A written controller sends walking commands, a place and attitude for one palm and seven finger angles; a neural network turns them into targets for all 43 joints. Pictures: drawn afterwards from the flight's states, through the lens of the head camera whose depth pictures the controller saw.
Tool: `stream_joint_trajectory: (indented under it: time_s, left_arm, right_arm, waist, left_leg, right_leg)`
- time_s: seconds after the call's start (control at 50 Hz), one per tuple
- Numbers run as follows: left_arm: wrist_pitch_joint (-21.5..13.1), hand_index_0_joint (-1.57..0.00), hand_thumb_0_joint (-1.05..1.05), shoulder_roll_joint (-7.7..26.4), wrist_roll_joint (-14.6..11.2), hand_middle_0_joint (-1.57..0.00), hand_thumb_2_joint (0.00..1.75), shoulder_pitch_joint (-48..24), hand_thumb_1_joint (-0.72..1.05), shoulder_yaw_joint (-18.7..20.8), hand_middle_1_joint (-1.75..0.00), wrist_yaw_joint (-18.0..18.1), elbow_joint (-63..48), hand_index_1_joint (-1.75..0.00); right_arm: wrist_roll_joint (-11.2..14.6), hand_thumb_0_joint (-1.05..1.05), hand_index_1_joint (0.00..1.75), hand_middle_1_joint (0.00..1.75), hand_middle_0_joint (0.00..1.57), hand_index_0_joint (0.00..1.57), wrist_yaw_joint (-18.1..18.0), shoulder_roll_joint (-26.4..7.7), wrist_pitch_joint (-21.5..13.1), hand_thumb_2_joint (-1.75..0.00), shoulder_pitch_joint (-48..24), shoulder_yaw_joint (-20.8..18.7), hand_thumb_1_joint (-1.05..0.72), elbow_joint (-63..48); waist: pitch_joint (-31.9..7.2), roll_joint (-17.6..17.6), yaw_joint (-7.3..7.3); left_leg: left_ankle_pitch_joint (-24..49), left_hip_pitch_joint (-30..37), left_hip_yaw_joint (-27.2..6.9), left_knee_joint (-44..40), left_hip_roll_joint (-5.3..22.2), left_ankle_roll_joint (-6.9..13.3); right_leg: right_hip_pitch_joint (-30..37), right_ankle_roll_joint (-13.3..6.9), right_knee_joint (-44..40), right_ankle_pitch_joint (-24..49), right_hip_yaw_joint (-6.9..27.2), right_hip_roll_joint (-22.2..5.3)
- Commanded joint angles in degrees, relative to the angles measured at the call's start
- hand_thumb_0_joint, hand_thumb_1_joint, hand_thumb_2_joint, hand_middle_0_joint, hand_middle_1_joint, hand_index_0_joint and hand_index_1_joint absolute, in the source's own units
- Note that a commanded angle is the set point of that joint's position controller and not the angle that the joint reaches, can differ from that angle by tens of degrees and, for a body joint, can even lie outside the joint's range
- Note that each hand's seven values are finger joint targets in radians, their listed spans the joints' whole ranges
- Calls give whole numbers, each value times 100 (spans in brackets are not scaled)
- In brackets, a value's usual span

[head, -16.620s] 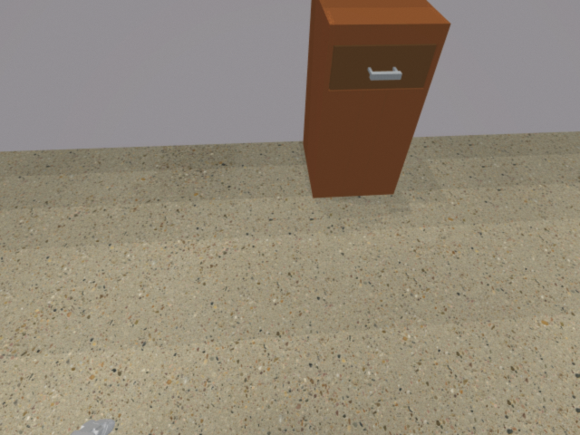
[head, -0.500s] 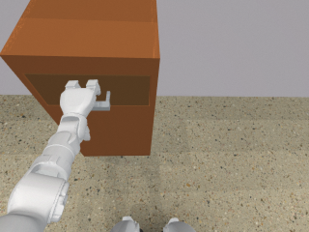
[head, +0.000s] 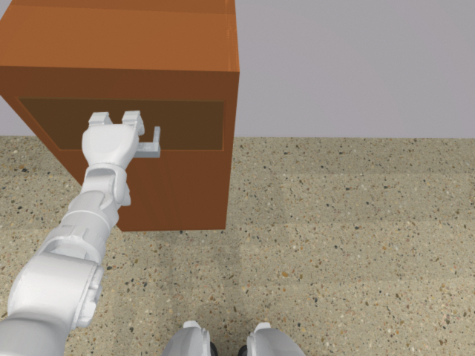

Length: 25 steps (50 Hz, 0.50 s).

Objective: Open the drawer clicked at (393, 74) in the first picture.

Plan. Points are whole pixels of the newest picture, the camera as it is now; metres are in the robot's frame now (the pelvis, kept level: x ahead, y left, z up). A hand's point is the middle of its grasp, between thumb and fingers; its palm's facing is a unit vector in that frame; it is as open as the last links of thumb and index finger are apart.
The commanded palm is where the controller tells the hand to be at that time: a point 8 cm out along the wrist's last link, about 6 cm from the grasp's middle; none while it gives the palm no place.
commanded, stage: lower the fingers behind the handle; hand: left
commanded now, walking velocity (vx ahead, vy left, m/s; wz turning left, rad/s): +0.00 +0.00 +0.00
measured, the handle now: (132, 140) +0.53 +0.19 -0.03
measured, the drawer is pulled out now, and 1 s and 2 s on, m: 0.00 0.00 0.00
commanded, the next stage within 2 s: lift the fingers back up to retry in 0.74 s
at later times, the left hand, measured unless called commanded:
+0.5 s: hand (122, 161) +0.47 +0.20 -0.03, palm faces -0.01 +0.01 -1.00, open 13.8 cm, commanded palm +0.45 +0.19 +0.00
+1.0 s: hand (122, 161) +0.47 +0.20 -0.03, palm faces -0.04 -0.01 -1.00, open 13.8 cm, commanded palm +0.46 +0.19 +0.02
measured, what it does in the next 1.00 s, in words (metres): stands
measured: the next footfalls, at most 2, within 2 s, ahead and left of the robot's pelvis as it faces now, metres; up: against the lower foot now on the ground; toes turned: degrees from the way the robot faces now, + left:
none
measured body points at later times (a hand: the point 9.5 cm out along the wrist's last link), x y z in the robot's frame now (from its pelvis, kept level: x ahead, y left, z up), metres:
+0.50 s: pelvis -0.02 -0.01 -0.02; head +0.10 +0.01 +0.41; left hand +0.47 +0.20 +0.03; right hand +0.01 -0.27 -0.14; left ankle +0.02 +0.05 -0.66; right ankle +0.00 -0.08 -0.66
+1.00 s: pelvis -0.03 -0.01 -0.02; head +0.10 +0.01 +0.41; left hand +0.47 +0.20 +0.03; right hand -0.01 -0.27 -0.14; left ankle +0.02 +0.05 -0.66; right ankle +0.00 -0.08 -0.66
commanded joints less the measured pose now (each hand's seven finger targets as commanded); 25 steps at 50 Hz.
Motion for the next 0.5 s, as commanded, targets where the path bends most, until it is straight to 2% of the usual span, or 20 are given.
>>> stream_joint_trajectory:
  time_s: [0.0, 0.02, 0.04, 0.08, 0.1, 0.14, 0.16, 0.18, 0.2, 0.24, 0.28, 0.34, 0.36, 0.38, 0.4, 0.44, 0.46, 0.48]
  left_arm:
    - [128, -30, 0, 1031, -58, -30, 30, -1845, -50, 171, -120, 24, -437, -120]
    - [133, -30, 0, 989, -66, -30, 30, -1835, -50, 143, -120, 10, -431, -120]
    - [143, -30, 0, 911, -96, -30, 30, -1846, -50, 94, -120, -2, -423, -120]
    - [144, -30, 0, 1160, -103, -30, 30, -1728, -50, 277, -120, -52, -341, -120]
    - [148, -30, 0, 1035, -140, -30, 30, -1654, -50, 176, -120, -85, -339, -120]
    - [165, -30, 0, 1016, -115, -30, 30, -1625, -50, 121, -120, -128, -172, -120]
    - [153, -30, 0, 1061, -142, -30, 30, -1687, -50, 152, -120, -155, -159, -120]
    - [117, -30, 0, 1181, -86, -30, 30, -1750, -50, 205, -120, -151, -256, -120]
    - [135, -30, 0, 960, -109, -30, 30, -1617, -50, 63, -120, -162, -175, -120]
    - [154, -30, 0, 903, -92, -30, 30, -1719, -50, -18, -120, -182, -78, -120]
    - [148, -30, 0, 1047, -102, -30, 30, -1689, -50, 101, -120, -202, -68, -120]
    - [196, -30, 0, 880, -125, -30, 30, -1795, -50, -73, -120, -252, -101, -120]
    - [203, -30, 0, 967, -179, -30, 30, -1889, -50, 24, -120, -266, -146, -120]
    - [213, -30, 0, 1119, -142, -30, 30, -1865, -50, 83, -120, -285, -149, -120]
    - [219, -30, 0, 1090, -174, -30, 30, -1890, -50, 43, -120, -309, -199, -120]
    - [249, -30, 0, 1025, -217, -30, 30, -1825, -50, -10, -120, -357, -205, -120]
    - [240, -30, 0, 1097, -240, -30, 30, -1981, -50, 32, -120, -379, -255, -120]
    - [236, -30, 0, 1239, -215, -30, 30, -1948, -50, 107, -120, -384, -193, -120]
  right_arm:
    - [-39, 0, 30, 30, 20, 20, -94, -1020, -71, -90, 810, -307, -90, -307]
    - [-31, 0, 30, 30, 20, 20, -86, -1014, -79, -90, 793, -298, -90, -328]
    - [-38, 0, 30, 30, 20, 20, -84, -1015, -90, -90, 797, -311, -90, -326]
    - [-20, 0, 30, 30, 20, 20, -97, -1041, -88, -90, 790, -288, -90, -345]
    - [-30, 0, 30, 30, 20, 20, -95, -1018, -95, -90, 790, -274, -90, -381]
    - [-15, 0, 30, 30, 20, 20, -99, -1017, -92, -90, 782, -251, -90, -374]
    - [-18, 0, 30, 30, 20, 20, -104, -1014, -101, -90, 773, -239, -90, -368]
    - [-12, 0, 30, 30, 20, 20, -108, -1040, -104, -90, 785, -239, -90, -378]
    - [-17, 0, 30, 30, 20, 20, -105, -1014, -117, -90, 770, -249, -90, -417]
    - [-5, 0, 30, 30, 20, 20, -105, -1019, -131, -90, 764, -239, -90, -384]
    - [-1, 0, 30, 30, 20, 20, -105, -1038, -151, -90, 779, -236, -90, -393]
    - [3, 0, 30, 30, 20, 20, -91, -1028, -170, -90, 772, -219, -90, -414]
    - [-7, 0, 30, 30, 20, 20, -93, -1037, -182, -90, 801, -230, -90, -401]
    - [15, 0, 30, 30, 20, 20, -107, -1062, -171, -90, 796, -216, -90, -409]
    - [20, 0, 30, 30, 20, 20, -110, -1054, -179, -90, 789, -204, -90, -438]
    - [42, 0, 30, 30, 20, 20, -116, -1037, -188, -90, 768, -198, -90, -455]
    - [38, 0, 30, 30, 20, 20, -129, -1038, -199, -90, 792, -192, -90, -441]
    - [56, 0, 30, 30, 20, 20, -142, -1051, -199, -90, 805, -168, -90, -438]
  waist:
    - [-2026, 27, -180]
    - [-2047, 127, -160]
    - [-2044, 18, -211]
    - [-2103, -43, -155]
    - [-2081, 64, -122]
    - [-1822, -128, -194]
    - [-1797, -102, -202]
    - [-1933, -68, -183]
    - [-1936, -76, -187]
    - [-1738, -126, -275]
    - [-1866, -142, -237]
    - [-1806, -5, -275]
    - [-1871, -40, -309]
    - [-1949, -62, -280]
    - [-1972, 19, -243]
    - [-1990, -39, -256]
    - [-1959, -43, -298]
    - [-1910, -120, -262]
  left_leg:
    - [1916, 1926, -683, -447, 83, -252]
    - [1867, 1912, -676, -448, 75, -257]
    - [1810, 1877, -662, -406, 79, -236]
    - [1807, 1771, -669, -373, 79, -235]
    - [1771, 1692, -616, -351, 53, -232]
    - [1532, 1416, -610, -313, 50, -211]
    - [1512, 1324, -609, -293, 50, -200]
    - [1513, 1348, -636, -265, 62, -211]
    - [1439, 1330, -617, -234, 42, -204]
    - [1261, 1178, -625, -181, 62, -195]
    - [1233, 1095, -625, -108, 55, -183]
    - [1104, 1056, -650, -74, 59, -196]
    - [1152, 1097, -667, -64, 77, -181]
    - [1097, 1071, -676, -33, 72, -190]
    - [1056, 1070, -673, -57, 64, -193]
    - [967, 986, -630, -47, 52, -175]
    - [954, 981, -670, -47, 69, -171]
    - [861, 869, -657, -53, 62, -167]
  right_leg:
    - [489, 160, -667, 1485, 505, -29]
    - [439, 157, -657, 1422, 501, -36]
    - [448, 168, -664, 1410, 511, -31]
    - [469, 172, -597, 1425, 523, -43]
    - [529, 165, -585, 1451, 527, -35]
    - [460, 171, -603, 1280, 533, -37]
    - [453, 167, -577, 1286, 549, -51]
    - [392, 173, -511, 1261, 541, -56]
    - [370, 173, -514, 1194, 539, -45]
    - [175, 181, -506, 996, 530, -55]
    - [160, 186, -429, 974, 544, -63]
    - [-2, 170, -387, 809, 512, -57]
    - [4, 178, -362, 855, 503, -59]
    - [-17, 190, -342, 788, 523, -56]
    - [21, 181, -337, 753, 512, -57]
    - [106, 199, -383, 707, 543, -58]
    - [60, 192, -366, 703, 530, -62]
    - [84, 203, -369, 618, 540, -55]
